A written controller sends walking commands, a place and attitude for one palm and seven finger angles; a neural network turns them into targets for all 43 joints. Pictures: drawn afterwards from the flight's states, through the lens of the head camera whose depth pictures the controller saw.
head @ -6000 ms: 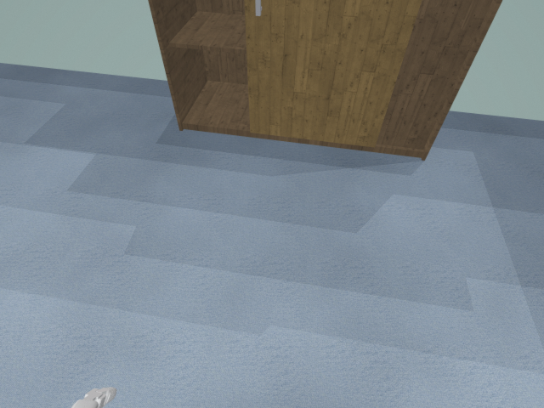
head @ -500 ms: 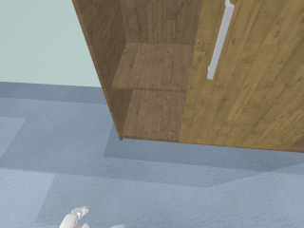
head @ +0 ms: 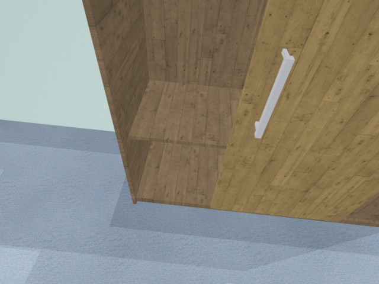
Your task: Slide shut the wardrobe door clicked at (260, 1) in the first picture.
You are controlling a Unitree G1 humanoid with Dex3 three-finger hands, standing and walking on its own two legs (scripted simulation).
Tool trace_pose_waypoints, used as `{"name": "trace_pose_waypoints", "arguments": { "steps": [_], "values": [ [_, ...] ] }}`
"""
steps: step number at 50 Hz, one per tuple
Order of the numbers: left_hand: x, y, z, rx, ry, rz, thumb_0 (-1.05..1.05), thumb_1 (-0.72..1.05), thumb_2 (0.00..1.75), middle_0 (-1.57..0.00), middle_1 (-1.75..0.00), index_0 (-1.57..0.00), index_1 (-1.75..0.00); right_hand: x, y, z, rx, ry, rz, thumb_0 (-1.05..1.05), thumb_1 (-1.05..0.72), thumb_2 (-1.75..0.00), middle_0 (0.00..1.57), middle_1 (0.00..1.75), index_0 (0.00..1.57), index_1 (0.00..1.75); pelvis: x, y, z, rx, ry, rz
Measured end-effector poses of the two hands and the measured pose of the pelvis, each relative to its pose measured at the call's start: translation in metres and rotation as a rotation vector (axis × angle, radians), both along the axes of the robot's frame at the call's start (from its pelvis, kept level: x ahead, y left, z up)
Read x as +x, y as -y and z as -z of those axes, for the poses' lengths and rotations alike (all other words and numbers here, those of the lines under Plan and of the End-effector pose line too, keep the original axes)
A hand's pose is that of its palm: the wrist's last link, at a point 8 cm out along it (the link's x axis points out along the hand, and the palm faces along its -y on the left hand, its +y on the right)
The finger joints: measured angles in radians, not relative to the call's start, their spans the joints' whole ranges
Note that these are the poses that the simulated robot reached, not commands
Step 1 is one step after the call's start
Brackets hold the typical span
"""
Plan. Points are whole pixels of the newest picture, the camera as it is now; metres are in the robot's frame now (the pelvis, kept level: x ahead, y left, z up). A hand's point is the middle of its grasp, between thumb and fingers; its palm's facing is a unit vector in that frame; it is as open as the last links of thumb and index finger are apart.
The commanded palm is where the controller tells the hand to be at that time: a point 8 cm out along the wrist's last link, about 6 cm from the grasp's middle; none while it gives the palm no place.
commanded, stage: take the last steps up to it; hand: right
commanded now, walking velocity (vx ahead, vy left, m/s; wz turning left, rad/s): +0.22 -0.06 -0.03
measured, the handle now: (270, 98) +0.61 -0.20 +0.08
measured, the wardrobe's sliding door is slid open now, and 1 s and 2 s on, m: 0.43 0.43 0.43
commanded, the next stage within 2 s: come to a stop and stand still in 0.24 s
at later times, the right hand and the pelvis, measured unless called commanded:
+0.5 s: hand out of the picture +0.17 -0.25 -0.18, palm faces +0.03 +0.98 -0.21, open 7.3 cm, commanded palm none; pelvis +0.14 -0.07 -0.01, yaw +1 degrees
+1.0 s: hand (302, 279) +0.20 -0.29 -0.18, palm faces -0.02 +0.97 -0.23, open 7.4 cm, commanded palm none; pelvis +0.13 -0.10 -0.02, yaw +3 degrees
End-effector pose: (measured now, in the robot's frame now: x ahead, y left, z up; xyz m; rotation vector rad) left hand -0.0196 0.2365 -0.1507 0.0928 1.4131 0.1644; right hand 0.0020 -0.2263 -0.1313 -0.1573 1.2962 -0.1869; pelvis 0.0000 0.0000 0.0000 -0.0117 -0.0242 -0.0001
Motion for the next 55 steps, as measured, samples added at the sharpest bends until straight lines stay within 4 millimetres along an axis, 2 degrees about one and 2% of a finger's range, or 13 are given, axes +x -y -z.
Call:
{"name": "trace_pose_waypoints", "arguments": {
  "steps": [5, 10, 12, 15, 19, 24, 28, 32, 38, 43, 48, 55],
  "values": [
    [0.058, 0.018, -0.006, -0.006, 0.057, 0.039, 0.01, 0.91, 0.90, -0.19, -0.30, -0.20, -0.29, -0.008, 0.005, 0.005, 0.036, -0.096, 0.039, 0.00, -0.91, -0.90, 0.21, 0.30, 0.20, 0.30, 0.028, 0.013, -0.002, 0.006, -0.008, 0.012],
    [0.128, 0.042, -0.004, 0.031, 0.128, 0.099, 0.01, 0.93, 0.90, -0.19, -0.30, -0.20, -0.30, -0.005, 0.025, 0.023, 0.072, -0.173, 0.097, 0.00, -0.91, -0.90, 0.21, 0.30, 0.20, 0.30, 0.064, 0.040, 0.010, 0.027, -0.005, 0.020],
    [0.151, 0.051, 0.000, 0.055, 0.171, 0.108, 0.01, 0.92, 0.90, -0.20, -0.30, -0.20, -0.30, 0.002, 0.037, 0.035, 0.082, -0.208, 0.101, 0.00, -0.90, -0.90, 0.21, 0.30, 0.20, 0.30, 0.077, 0.051, 0.020, 0.028, -0.005, 0.016],
    [0.170, 0.065, -0.004, 0.064, 0.200, 0.091, 0.01, 0.92, 0.90, -0.20, -0.30, -0.20, -0.30, 0.028, 0.051, 0.037, 0.077, -0.221, 0.072, 0.00, -0.91, -0.90, 0.21, 0.30, 0.20, 0.30, 0.091, 0.060, 0.019, 0.011, -0.004, -0.009],
    [0.179, 0.074, -0.010, 0.071, 0.193, 0.050, 0.00, 0.94, 0.90, -0.20, -0.30, -0.20, -0.30, 0.084, 0.065, 0.028, 0.060, -0.146, 0.024, 0.00, -0.91, -0.90, 0.20, 0.29, 0.20, 0.30, 0.111, 0.067, 0.009, -0.002, -0.013, -0.023],
    [0.180, 0.079, -0.006, 0.052, 0.123, 0.037, 0.00, 0.94, 0.90, -0.20, -0.30, -0.20, -0.30, 0.153, 0.070, 0.019, 0.022, -0.032, -0.010, 0.00, -0.92, -0.90, 0.20, 0.29, 0.20, 0.29, 0.133, 0.068, 0.005, -0.010, -0.009, -0.016],
    [0.181, 0.077, 0.007, 0.026, 0.071, 0.009, 0.00, 0.93, 0.90, -0.20, -0.30, -0.21, -0.30, 0.189, 0.070, 0.019, -0.012, 0.019, -0.036, 0.00, -0.93, -0.90, 0.20, 0.29, 0.20, 0.30, 0.147, 0.061, 0.012, -0.027, 0.005, -0.022],
    [0.184, 0.072, 0.014, 0.012, 0.045, -0.027, 0.01, 0.93, 0.90, -0.20, -0.30, -0.20, -0.30, 0.209, 0.066, 0.015, -0.024, 0.030, -0.065, 0.00, -0.92, -0.90, 0.20, 0.29, 0.20, 0.30, 0.152, 0.057, 0.014, -0.004, -0.002, -0.019],
    [0.185, 0.070, 0.009, 0.039, 0.023, -0.017, 0.01, 0.92, 0.90, -0.20, -0.30, -0.20, -0.30, 0.221, 0.068, 0.016, -0.012, 0.059, -0.058, 0.00, -0.91, -0.90, 0.20, 0.30, 0.20, 0.30, 0.144, 0.064, 0.012, 0.012, -0.014, -0.005],
    [0.183, 0.080, 0.002, 0.077, 0.064, 0.001, 0.00, 0.91, 0.90, -0.20, -0.30, -0.20, -0.30, 0.218, 0.083, 0.026, 0.011, 0.084, -0.048, 0.00, -0.90, -0.90, 0.21, 0.30, 0.20, 0.30, 0.134, 0.081, 0.017, 0.026, -0.017, -0.001],
    [0.185, 0.097, -0.003, 0.087, 0.176, -0.001, 0.01, 0.91, 0.90, -0.20, -0.30, -0.20, -0.30, 0.201, 0.103, 0.023, 0.000, 0.071, -0.080, 0.00, -0.90, -0.90, 0.21, 0.30, 0.20, 0.30, 0.129, 0.100, 0.018, 0.012, 0.006, -0.045],
    [0.187, 0.117, 0.004, 0.041, 0.247, 0.018, 0.00, 0.92, 0.90, -0.20, -0.30, -0.20, -0.30, 0.168, 0.125, 0.012, -0.034, 0.037, -0.086, 0.00, -0.90, -0.90, 0.20, 0.29, 0.20, 0.30, 0.120, 0.112, 0.017, 0.001, 0.012, -0.060]
  ]
}}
